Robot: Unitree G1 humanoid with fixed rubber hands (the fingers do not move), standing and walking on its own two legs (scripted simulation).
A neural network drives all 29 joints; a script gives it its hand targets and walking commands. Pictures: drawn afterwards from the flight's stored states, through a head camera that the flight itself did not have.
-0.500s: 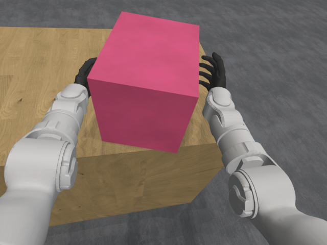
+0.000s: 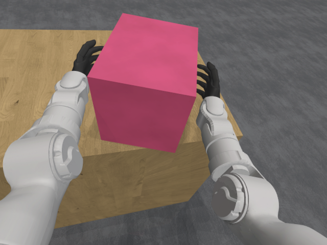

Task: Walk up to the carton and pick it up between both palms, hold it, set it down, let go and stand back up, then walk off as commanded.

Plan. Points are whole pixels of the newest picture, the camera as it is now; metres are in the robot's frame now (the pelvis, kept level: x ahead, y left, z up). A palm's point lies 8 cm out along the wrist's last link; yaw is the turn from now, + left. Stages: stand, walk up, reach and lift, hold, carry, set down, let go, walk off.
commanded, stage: reach and lift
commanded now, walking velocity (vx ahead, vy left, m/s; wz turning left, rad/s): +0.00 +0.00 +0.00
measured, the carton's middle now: (149, 84) +0.53 -0.03 +0.08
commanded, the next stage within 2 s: none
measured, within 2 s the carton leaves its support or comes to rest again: leaves its support in 1.22 s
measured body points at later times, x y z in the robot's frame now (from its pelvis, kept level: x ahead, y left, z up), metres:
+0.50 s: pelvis +0.01 +0.01 +0.00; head +0.07 +0.04 +0.45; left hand +0.52 +0.12 +0.14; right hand +0.43 -0.17 +0.13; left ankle -0.02 +0.09 -0.74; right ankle -0.02 -0.12 -0.74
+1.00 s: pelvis +0.00 +0.01 +0.00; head +0.05 +0.04 +0.45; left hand +0.50 +0.11 +0.14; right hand +0.41 -0.18 +0.13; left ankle -0.02 +0.09 -0.74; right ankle -0.02 -0.12 -0.74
